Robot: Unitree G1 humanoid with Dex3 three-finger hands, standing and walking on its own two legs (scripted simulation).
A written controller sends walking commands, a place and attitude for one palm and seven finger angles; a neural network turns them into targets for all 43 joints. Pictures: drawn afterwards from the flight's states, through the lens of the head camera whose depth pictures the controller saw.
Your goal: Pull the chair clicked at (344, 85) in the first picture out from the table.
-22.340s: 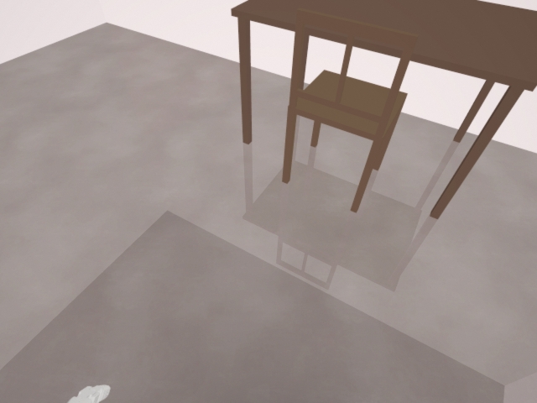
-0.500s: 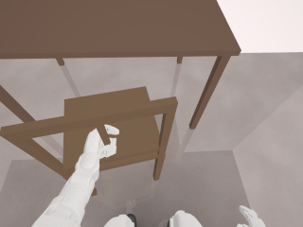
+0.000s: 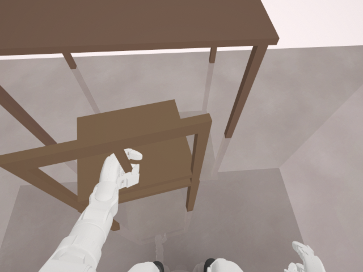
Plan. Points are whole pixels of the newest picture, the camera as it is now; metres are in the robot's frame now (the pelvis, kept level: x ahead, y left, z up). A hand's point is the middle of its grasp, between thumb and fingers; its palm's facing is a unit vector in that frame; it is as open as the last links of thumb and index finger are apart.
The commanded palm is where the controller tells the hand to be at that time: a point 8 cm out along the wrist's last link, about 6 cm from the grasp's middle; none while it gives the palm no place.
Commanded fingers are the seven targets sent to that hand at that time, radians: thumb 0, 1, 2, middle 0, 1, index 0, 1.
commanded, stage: step backward, pulling the chair out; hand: left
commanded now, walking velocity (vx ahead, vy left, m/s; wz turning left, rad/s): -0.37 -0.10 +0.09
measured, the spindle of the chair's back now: (128, 169) +0.36 +0.15 -0.09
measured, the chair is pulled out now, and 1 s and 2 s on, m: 0.30 0.51 0.60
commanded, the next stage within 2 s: stop walking, hand still on the chair in 1.04 s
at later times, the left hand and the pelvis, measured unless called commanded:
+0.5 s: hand (129, 228) +0.21 +0.12 -0.07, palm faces -0.04 -0.98 -0.18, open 5.2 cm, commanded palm +0.20 +0.18 -0.07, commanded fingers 0.00 0.90 0.90 -0.50 -1.45 -0.50 -1.45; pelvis -0.11 +0.00 +0.00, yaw +0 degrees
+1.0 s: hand (124, 271) +0.13 +0.12 -0.07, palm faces +0.03 -0.98 -0.18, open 5.2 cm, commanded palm +0.12 +0.17 -0.07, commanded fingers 0.00 0.90 0.90 -0.50 -1.45 -0.50 -1.45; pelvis -0.19 -0.02 -0.01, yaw +4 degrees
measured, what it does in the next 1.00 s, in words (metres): walks backwards: right foot, then left foot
